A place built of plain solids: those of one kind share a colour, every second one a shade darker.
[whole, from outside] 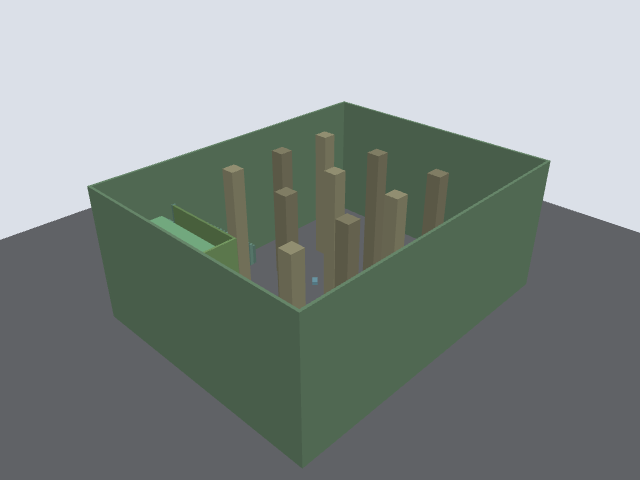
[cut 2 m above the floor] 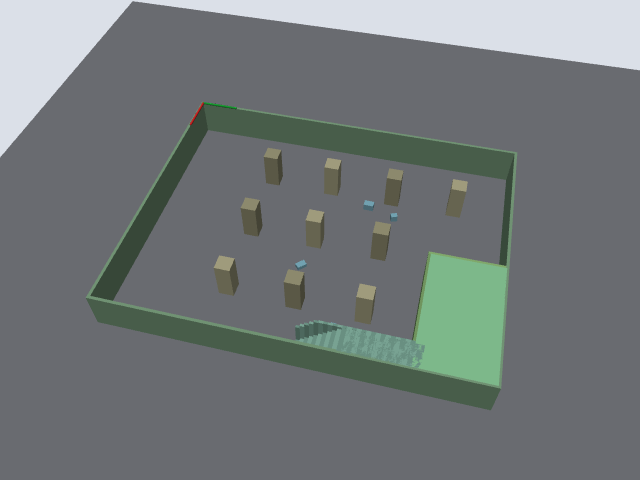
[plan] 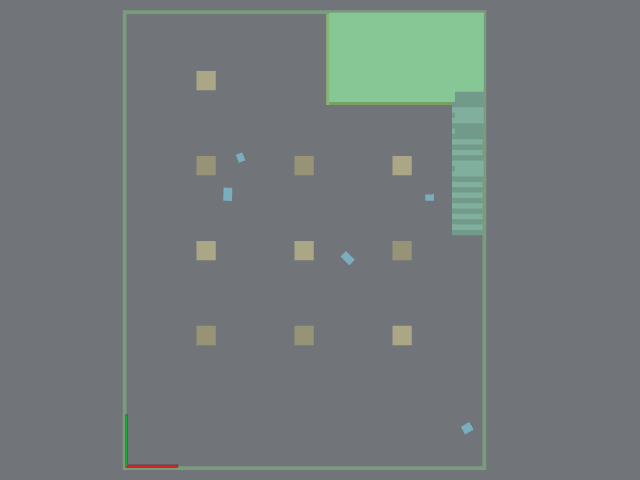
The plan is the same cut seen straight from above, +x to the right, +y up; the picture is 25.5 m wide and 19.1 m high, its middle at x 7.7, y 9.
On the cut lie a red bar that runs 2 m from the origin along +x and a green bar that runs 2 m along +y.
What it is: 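A covered reservoir's hall 14.2 x 18.0 m, 7.7 m high, on 10 brick piers 0.77 m square, 3.9 x 3.4 m apart; along one wall a straight stair 1.10 m broad in ONE RUN of 26 risers of 0.185 m from the floor to an entrance gallery 6.1 x 3.5 m at 4.80 m; closed guards 1.04 m over every tread and the gallery; no daylight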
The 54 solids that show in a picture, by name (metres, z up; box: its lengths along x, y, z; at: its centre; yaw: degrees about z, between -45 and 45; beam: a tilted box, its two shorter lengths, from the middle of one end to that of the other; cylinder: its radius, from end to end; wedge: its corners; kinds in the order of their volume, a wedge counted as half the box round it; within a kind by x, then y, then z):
{
 "gal_1": {"box": [6.15, 3.55, 4.85], "at": [11.14, 16.27, 2.37]},
 "wall_1": {"box": [0.15, 18.29, 7.77], "at": [-0.07, 8.99, 3.83]},
 "wall_2": {"box": [14.47, 0.15, 7.77], "at": [7.08, -0.07, 3.83]},
 "wall_3": {"box": [14.47, 0.15, 7.77], "at": [7.08, 18.07, 3.83]},
 "wall_4": {"box": [0.15, 18.29, 7.77], "at": [14.24, 8.99, 3.83]},
 "pier_1": {"box": [0.77, 0.77, 7.76], "at": [3.17, 5.2, 3.83]},
 "pier_2": {"box": [0.77, 0.77, 7.76], "at": [3.17, 8.58, 3.83]},
 "pier_3": {"box": [0.77, 0.77, 7.76], "at": [3.17, 11.96, 3.83]},
 "pier_4": {"box": [0.77, 0.77, 7.76], "at": [3.17, 15.34, 3.83]},
 "pier_5": {"box": [0.77, 0.77, 7.76], "at": [7.07, 5.2, 3.83]},
 "pier_6": {"box": [0.77, 0.77, 7.76], "at": [7.07, 8.58, 3.83]},
 "pier_7": {"box": [0.77, 0.77, 7.76], "at": [7.07, 11.96, 3.83]},
 "pier_8": {"box": [0.77, 0.77, 7.76], "at": [10.96, 5.2, 3.83]},
 "pier_9": {"box": [0.77, 0.77, 7.76], "at": [10.96, 8.58, 3.83]},
 "pier_10": {"box": [0.77, 0.77, 7.76], "at": [10.96, 11.96, 3.83]},
 "stair_1": {"box": [0.12, 0.21, 1.27], "at": [13.01, 9.3, 0.59]},
 "stair_2": {"box": [0.12, 0.21, 1.46], "at": [13.01, 9.51, 0.68]},
 "stair_3": {"box": [0.12, 0.21, 1.64], "at": [13.01, 9.72, 0.77]},
 "stair_4": {"box": [0.12, 0.21, 1.83], "at": [13.01, 9.93, 0.86]},
 "stair_5": {"box": [0.12, 0.21, 2.01], "at": [13.01, 10.14, 0.96]},
 "stair_6": {"box": [0.12, 0.21, 2.2], "at": [13.01, 10.36, 1.05]},
 "stair_7": {"box": [0.12, 0.21, 2.38], "at": [13.01, 10.57, 1.14]},
 "stair_8": {"box": [1.15, 0.62, 0.23], "at": [13.64, 9.5, 0.07]},
 "stair_9": {"box": [1.15, 0.62, 0.42], "at": [13.64, 9.71, 0.16]},
 "stair_10": {"box": [1.15, 0.62, 0.6], "at": [13.64, 9.93, 0.25]},
 "stair_11": {"box": [1.15, 0.62, 0.79], "at": [13.64, 10.14, 0.34]},
 "stair_12": {"box": [1.15, 0.62, 0.97], "at": [13.64, 10.35, 0.44]},
 "stair_13": {"box": [1.15, 0.62, 1.16], "at": [13.64, 10.56, 0.53]},
 "stair_14": {"box": [1.15, 0.62, 1.34], "at": [13.64, 10.77, 0.62]},
 "stair_15": {"box": [1.15, 0.62, 1.53], "at": [13.64, 10.98, 0.71]},
 "stair_16": {"box": [1.15, 0.62, 1.71], "at": [13.64, 11.2, 0.81]},
 "stair_17": {"box": [1.15, 0.62, 1.9], "at": [13.64, 11.41, 0.9]},
 "stair_18": {"box": [1.15, 0.62, 2.08], "at": [13.64, 11.62, 0.99]},
 "stair_19": {"box": [1.15, 0.62, 2.27], "at": [13.64, 11.83, 1.08]},
 "stair_20": {"box": [1.15, 0.62, 2.45], "at": [13.64, 12.04, 1.17]},
 "stair_21": {"box": [1.15, 0.62, 2.63], "at": [13.64, 12.26, 1.27]},
 "stair_22": {"box": [1.15, 0.62, 2.82], "at": [13.64, 12.47, 1.36]},
 "stair_23": {"box": [1.15, 0.62, 3.0], "at": [13.64, 12.68, 1.45]},
 "stair_24": {"box": [1.15, 0.62, 3.19], "at": [13.64, 12.89, 1.54]},
 "stair_25": {"box": [1.15, 0.62, 3.37], "at": [13.64, 13.11, 1.64]},
 "stair_26": {"box": [1.15, 0.62, 3.56], "at": [13.64, 13.32, 1.73]},
 "stair_27": {"box": [1.15, 0.62, 3.74], "at": [13.64, 13.53, 1.82]},
 "stair_28": {"box": [1.15, 0.62, 3.93], "at": [13.64, 13.74, 1.91]},
 "stair_29": {"box": [1.15, 0.62, 4.11], "at": [13.64, 13.95, 2.01]},
 "stair_30": {"box": [1.15, 0.62, 4.3], "at": [13.64, 14.16, 2.1]},
 "stair_31": {"box": [1.15, 0.62, 4.48], "at": [13.64, 14.38, 2.19]},
 "stair_32": {"box": [1.15, 0.62, 4.67], "at": [13.64, 14.59, 2.28]},
 "piece_1": {"box": [0.12, 3.62, 5.89], "at": [8.01, 16.18, 2.89]},
 "piece_2": {"box": [4.88, 0.12, 5.89], "at": [10.51, 14.43, 2.89]},
 "box_cardboard_1": {"box": [0.35, 0.53, 0.43], "at": [4.03, 10.82, 0.16], "yaw": -1.6},
 "box_cardboard_2": {"box": [0.28, 0.34, 0.41], "at": [4.54, 12.28, 0.15], "yaw": 20.1},
 "box_cardboard_3": {"box": [0.31, 0.5, 0.26], "at": [8.8, 8.28, 0.08], "yaw": 44.6},
 "box_cardboard_4": {"box": [0.36, 0.25, 0.39], "at": [12.06, 10.69, 0.15], "yaw": 0.4},
 "box_cardboard_5": {"box": [0.39, 0.35, 0.27], "at": [13.56, 1.51, 0.08], "yaw": 30.8}
}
